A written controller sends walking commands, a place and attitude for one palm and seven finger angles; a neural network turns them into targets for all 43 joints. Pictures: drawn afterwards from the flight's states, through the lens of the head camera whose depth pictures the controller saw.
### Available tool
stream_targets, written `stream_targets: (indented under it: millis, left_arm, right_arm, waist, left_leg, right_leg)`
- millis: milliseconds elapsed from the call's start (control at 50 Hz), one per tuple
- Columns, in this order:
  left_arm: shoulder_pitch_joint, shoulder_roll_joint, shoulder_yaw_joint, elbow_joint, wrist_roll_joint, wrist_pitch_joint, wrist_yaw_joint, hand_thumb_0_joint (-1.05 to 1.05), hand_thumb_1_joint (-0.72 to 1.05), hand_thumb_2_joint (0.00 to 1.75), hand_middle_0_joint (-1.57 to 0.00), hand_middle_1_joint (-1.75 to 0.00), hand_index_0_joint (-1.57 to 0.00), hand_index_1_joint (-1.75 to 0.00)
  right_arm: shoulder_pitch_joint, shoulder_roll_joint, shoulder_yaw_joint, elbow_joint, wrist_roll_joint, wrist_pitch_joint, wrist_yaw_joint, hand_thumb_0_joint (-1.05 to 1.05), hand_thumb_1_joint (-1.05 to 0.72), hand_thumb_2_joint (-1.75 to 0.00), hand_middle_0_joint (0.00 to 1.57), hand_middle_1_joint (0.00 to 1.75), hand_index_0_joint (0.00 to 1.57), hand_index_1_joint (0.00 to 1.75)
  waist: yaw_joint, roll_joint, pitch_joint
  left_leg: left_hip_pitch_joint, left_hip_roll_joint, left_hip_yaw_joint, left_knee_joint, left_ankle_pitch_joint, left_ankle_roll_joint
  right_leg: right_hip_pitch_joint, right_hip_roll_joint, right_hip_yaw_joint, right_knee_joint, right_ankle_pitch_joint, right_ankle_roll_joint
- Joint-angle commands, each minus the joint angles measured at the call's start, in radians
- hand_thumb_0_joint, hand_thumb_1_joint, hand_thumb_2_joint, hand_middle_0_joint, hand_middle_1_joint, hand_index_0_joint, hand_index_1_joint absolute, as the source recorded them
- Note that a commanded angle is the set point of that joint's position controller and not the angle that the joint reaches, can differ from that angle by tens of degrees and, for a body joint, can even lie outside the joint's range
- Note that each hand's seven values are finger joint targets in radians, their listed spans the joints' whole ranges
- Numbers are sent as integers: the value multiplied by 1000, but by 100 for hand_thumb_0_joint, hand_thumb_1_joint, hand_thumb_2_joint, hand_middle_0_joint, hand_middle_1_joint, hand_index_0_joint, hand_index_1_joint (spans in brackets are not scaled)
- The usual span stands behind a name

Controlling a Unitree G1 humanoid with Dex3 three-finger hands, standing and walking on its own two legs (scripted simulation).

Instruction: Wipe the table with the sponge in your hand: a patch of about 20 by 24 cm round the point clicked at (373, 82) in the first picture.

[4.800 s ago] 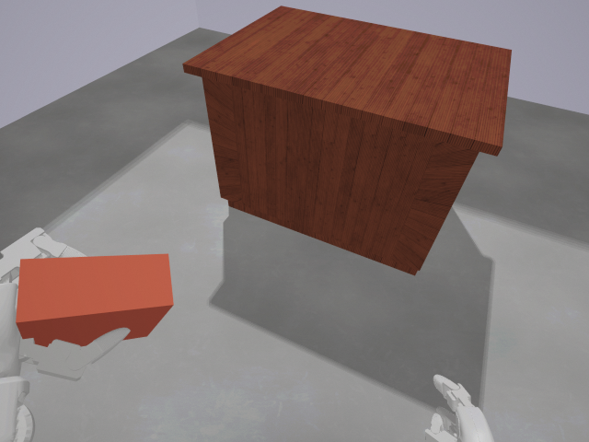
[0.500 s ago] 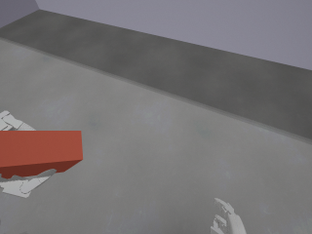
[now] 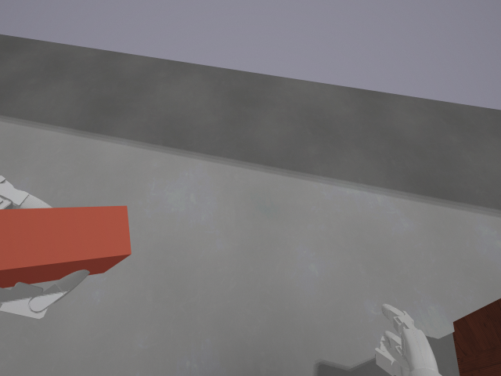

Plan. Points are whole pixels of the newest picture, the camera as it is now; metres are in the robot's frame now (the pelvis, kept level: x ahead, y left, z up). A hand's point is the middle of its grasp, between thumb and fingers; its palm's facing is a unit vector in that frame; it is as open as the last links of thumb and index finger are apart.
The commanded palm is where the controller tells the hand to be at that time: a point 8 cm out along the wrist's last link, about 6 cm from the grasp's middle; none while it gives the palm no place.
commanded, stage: turn to face it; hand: left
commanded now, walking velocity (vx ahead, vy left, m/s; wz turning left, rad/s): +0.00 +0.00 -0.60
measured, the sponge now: (76, 247) +0.23 +0.22 +0.16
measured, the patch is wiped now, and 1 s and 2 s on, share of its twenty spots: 0.00 0.00 0.00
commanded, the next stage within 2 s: none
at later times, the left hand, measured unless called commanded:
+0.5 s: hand (198, 242) +0.24 +0.08 +0.17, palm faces +0.00 -0.82 -0.57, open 9.7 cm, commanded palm +0.18 +0.17 +0.18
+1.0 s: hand (229, 299) +0.17 +0.04 +0.19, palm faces -0.12 -0.90 -0.41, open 9.7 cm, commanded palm +0.16 +0.11 +0.18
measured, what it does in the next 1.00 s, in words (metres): walks backwards, turning right: left foot, then right foot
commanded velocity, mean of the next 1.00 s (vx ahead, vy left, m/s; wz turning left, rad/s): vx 0.00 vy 0.00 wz -0.60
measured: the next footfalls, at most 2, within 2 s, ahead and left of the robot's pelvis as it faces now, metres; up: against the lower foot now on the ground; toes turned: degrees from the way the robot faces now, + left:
left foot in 0.02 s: +0.03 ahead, +0.13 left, +0.00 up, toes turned +5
right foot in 0.42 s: -0.03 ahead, -0.14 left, +0.00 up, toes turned -26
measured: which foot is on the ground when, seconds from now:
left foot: up 0.00-0.00, down 0.02-0.44, up 0.46-1.00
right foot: down 0.00-0.04, up 0.06-0.40, down 0.42-1.00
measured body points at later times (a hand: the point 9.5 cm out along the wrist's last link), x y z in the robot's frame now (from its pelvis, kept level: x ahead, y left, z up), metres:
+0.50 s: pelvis -0.06 -0.04 -0.01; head +0.01 -0.09 +0.43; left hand +0.23 +0.13 +0.20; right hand +0.03 -0.31 -0.12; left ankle -0.03 +0.12 -0.69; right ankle -0.06 -0.12 -0.73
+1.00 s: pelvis -0.13 -0.04 +0.01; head -0.12 -0.06 +0.46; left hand +0.17 +0.09 +0.21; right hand -0.11 -0.34 -0.08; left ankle -0.08 +0.11 -0.70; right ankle -0.06 -0.12 -0.73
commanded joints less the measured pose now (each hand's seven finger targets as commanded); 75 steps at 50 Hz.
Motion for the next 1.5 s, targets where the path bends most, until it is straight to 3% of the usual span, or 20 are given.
stream_targets:
  millis: [0,40,140,340,380,400,420,440,540,860,1000,1040,1060,1120,1180,1300,1340,1380,1420,1480]
  left_arm:
    - [-118,154,77,-286,8,-60,16,0,10,130,-120,-160,-120,-160]
    - [-108,184,97,-278,32,-79,10,0,10,130,-120,-160,-120,-160]
    - [-185,101,10,-309,31,-64,-2,0,10,130,-120,-160,-120,-160]
    - [-59,132,72,-202,9,-51,-14,0,10,130,-120,-160,-120,-160]
    - [-38,150,83,-266,12,-50,-11,0,10,130,-120,-160,-120,-160]
    - [-41,197,113,-306,17,-61,-4,0,10,130,-120,-160,-120,-160]
    - [-9,267,178,-304,12,-68,10,0,10,130,-120,-160,-120,-160]
    - [27,284,225,-283,8,-73,25,0,10,130,-120,-160,-120,-160]
    - [155,208,253,-241,-31,-61,29,0,10,130,-120,-160,-120,-160]
    - [-107,164,76,-173,-10,-49,24,0,10,130,-120,-160,-120,-160]
    - [-135,150,69,-169,5,-75,-9,0,10,130,-120,-160,-120,-160]
    - [-165,147,81,-181,6,-91,-27,0,10,130,-120,-160,-120,-160]
    - [-177,167,99,-204,24,-91,-26,0,10,130,-120,-160,-120,-160]
    - [-121,113,72,-198,18,-77,-29,0,10,130,-120,-160,-120,-160]
    - [-194,72,-9,-272,25,-65,-16,0,10,130,-120,-160,-120,-160]
    - [-207,135,33,-213,31,-56,-2,0,10,130,-120,-160,-120,-160]
    - [-187,181,83,-219,34,-67,1,0,10,130,-120,-160,-120,-160]
    - [-57,268,196,-183,30,-83,22,0,10,130,-120,-160,-120,-160]
    - [16,260,213,-246,-7,-76,12,0,10,130,-120,-160,-120,-160]
    - [143,248,273,-311,-34,-94,16,0,10,130,-120,-160,-120,-160]
  right_arm:
    - [-60,-100,-24,-176,1,-31,-16,0,-90,-90,20,30,20,30]
    - [-58,-64,-14,-174,-13,-48,-12,0,-90,-90,20,30,20,30]
    - [-16,-80,-25,-146,-6,-73,26,0,-90,-90,20,30,20,30]
    - [13,-84,-29,-159,2,-95,41,0,-90,-90,20,30,20,30]
    - [21,-79,-27,-165,12,-93,47,0,-90,-90,20,30,20,30]
    - [9,-62,-21,-180,21,-90,48,0,-90,-90,20,30,20,30]
    - [-22,-29,-2,-202,16,-87,37,0,-90,-90,20,30,20,30]
    - [-44,-23,15,-193,6,-86,28,0,-90,-90,20,30,20,30]
    - [-102,-17,-6,-136,3,-6,25,0,-90,-90,20,30,20,30]
    - [-99,-93,-28,-140,-11,15,7,0,-90,-90,20,30,20,30]
    - [-32,-71,-17,-137,-12,23,30,0,-90,-90,20,30,20,30]
    - [-71,-95,-26,-166,-29,14,23,0,-90,-90,20,30,20,30]
    - [-74,-66,-30,-185,-14,-1,18,0,-90,-90,20,30,20,30]
    - [-75,-60,-30,-177,6,-15,34,0,-90,-90,20,30,20,30]
    - [-29,-77,-27,-157,20,-35,39,0,-90,-90,20,30,20,30]
    - [6,-95,-30,-154,9,-93,33,0,-90,-90,20,30,20,30]
    - [12,-84,-30,-150,18,-96,42,0,-90,-90,20,30,20,30]
    - [-37,-48,-11,-174,4,-84,33,0,-90,-90,20,30,20,30]
    - [-47,-55,-31,-170,21,-52,32,0,-90,-90,20,30,20,30]
    - [-107,-21,4,-155,9,-6,40,0,-90,-90,20,30,20,30]
  waist:
    - [4,139,-165]
    - [30,322,-148]
    - [0,307,-72]
    - [-17,318,-126]
    - [-10,244,-197]
    - [-4,70,-236]
    - [9,-178,-272]
    - [15,-193,-278]
    - [-8,-19,-241]
    - [28,-103,-117]
    - [5,-17,-208]
    - [4,253,-125]
    - [15,247,-93]
    - [15,243,-21]
    - [2,265,10]
    - [-10,313,-84]
    - [-2,187,-148]
    - [24,-186,-226]
    - [15,-166,-232]
    - [11,-40,-278]
  left_leg:
    - [259,245,-196,-245,249,96]
    - [242,443,-269,-274,520,200]
    - [216,336,14,-210,639,133]
    - [265,345,138,-82,674,66]
    - [219,303,149,108,626,43]
    - [59,232,163,302,364,18]
    - [-239,92,132,504,-249,-19]
    - [-360,72,5,626,-349,-32]
    - [-402,68,-89,759,-93,-55]
    - [-108,-22,-62,282,-98,-15]
    - [270,4,-13,-257,-91,58]
    - [293,350,-296,-390,-74,190]
    - [200,458,-294,-367,73,247]
    - [14,395,-88,-324,100,224]
    - [143,322,57,-250,382,139]
    - [225,296,116,-32,627,68]
    - [134,248,140,200,498,32]
    - [-296,42,48,581,-330,-29]
    - [-300,100,-110,675,-265,-27]
    - [-302,85,-82,538,-174,-37]
  right_leg:
    - [-71,-126,197,83,-43,50]
    - [-183,-73,16,510,-354,102]
    - [-170,-115,-75,501,-215,131]
    - [54,-64,-200,50,-134,130]
    - [222,-81,-176,-128,73,111]
    - [405,-199,-43,-138,421,61]
    - [574,-377,237,-52,995,-47]
    - [584,-454,259,-17,1177,-79]
    - [486,-344,204,-70,711,-75]
    - [94,-265,413,-376,-249,-29]
    - [-13,-149,366,-272,-205,44]
    - [-230,6,145,214,-221,112]
    - [-255,-22,56,514,-230,128]
    - [-220,-86,36,744,-249,131]
    - [-194,-101,-82,453,-223,141]
    - [88,-37,-209,17,-109,140]
    - [280,-115,-127,-126,155,96]
    - [530,-413,340,-57,997,-90]
    - [448,-419,345,-78,717,-102]
    - [452,-350,223,-58,588,-101]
